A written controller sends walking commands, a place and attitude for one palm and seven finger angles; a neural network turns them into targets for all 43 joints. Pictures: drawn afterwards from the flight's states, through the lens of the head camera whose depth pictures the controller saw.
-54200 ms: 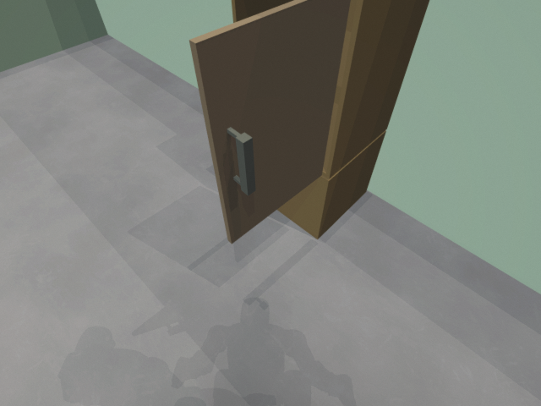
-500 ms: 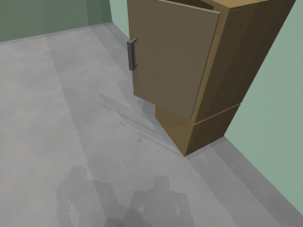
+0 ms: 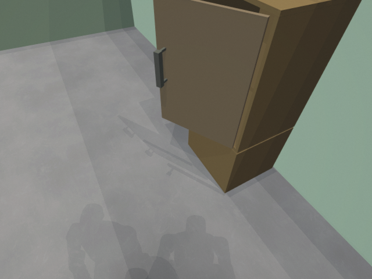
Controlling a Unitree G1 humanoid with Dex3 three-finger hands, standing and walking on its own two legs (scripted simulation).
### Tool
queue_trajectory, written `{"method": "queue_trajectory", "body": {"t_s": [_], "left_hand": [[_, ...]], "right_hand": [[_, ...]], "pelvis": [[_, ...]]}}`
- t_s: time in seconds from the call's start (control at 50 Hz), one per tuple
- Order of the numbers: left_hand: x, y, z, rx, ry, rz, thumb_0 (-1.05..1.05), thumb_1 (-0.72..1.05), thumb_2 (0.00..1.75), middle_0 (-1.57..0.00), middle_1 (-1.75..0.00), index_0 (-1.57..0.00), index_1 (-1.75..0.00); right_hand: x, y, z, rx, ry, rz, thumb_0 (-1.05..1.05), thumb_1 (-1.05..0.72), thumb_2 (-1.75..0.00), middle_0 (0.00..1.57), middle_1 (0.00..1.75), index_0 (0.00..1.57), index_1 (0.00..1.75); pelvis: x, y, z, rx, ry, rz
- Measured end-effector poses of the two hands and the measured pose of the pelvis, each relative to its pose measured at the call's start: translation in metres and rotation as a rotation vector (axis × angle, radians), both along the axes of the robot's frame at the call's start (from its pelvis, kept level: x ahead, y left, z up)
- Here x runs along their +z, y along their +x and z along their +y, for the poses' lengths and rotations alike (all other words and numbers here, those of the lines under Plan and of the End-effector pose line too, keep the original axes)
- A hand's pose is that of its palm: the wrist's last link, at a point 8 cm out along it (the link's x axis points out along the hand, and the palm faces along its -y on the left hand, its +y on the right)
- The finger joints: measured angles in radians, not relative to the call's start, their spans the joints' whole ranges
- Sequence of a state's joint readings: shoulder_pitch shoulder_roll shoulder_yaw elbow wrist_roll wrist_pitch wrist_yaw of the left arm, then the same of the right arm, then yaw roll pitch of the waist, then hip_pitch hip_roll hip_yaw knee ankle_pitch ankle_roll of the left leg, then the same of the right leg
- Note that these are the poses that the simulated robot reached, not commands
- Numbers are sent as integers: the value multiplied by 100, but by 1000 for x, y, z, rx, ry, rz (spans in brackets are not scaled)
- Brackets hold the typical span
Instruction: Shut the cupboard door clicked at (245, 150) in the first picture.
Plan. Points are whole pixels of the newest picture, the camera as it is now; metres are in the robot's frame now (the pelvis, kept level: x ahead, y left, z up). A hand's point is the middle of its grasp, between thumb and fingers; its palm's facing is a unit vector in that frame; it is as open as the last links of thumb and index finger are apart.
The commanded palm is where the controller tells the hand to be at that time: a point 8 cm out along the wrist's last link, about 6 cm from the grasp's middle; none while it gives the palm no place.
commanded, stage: look to check the result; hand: left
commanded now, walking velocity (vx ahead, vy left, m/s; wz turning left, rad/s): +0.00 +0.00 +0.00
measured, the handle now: (161, 67) +0.91 +0.14 -0.03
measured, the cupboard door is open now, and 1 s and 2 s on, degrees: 29 29 29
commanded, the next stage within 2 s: walk to a spot facing it in 0.42 s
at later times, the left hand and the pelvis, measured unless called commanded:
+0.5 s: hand out of the picture -0.01 +0.18 -0.18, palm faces +0.01 -0.98 -0.21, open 7.4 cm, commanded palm none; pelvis +0.00 +0.00 +0.00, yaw +0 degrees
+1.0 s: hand out of the picture +0.01 +0.23 -0.20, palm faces +0.20 -0.95 -0.23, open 7.4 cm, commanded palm none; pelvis -0.01 +0.02 -0.02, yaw +11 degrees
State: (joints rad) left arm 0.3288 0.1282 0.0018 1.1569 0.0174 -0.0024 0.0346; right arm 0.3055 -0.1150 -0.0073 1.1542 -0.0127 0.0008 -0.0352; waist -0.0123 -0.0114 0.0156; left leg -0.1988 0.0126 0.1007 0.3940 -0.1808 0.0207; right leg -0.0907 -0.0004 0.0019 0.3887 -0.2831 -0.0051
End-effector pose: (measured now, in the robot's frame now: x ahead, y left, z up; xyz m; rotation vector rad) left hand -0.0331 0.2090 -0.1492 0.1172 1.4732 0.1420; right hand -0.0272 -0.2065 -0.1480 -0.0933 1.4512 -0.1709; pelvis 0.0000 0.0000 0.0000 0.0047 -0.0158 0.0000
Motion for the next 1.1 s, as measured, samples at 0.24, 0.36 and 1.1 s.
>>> {"method": "queue_trajectory", "body": {"t_s": [0.24,0.36,1.1], "left_hand": [[2,-1,9,-4,22,12,0,91,89,-20,-30,-19,-30],[3,8,13,-11,31,-6,0,91,89,-20,-30,-19,-30],[5,31,73,183,111,-190,0,91,89,-20,-30,-19,-30]], "right_hand": [[2,15,-13,14,-26,-24,0,-90,-90,20,30,20,30],[3,24,-19,23,-36,-41,0,-90,-90,20,30,20,30],[13,108,-11,292,-88,-124,0,-90,-90,20,30,21,30]], "pelvis": [[0,2,-1,-1,-2,-3],[1,3,-2,0,-1,-3],[-5,-10,15,244,-33,41]]}}
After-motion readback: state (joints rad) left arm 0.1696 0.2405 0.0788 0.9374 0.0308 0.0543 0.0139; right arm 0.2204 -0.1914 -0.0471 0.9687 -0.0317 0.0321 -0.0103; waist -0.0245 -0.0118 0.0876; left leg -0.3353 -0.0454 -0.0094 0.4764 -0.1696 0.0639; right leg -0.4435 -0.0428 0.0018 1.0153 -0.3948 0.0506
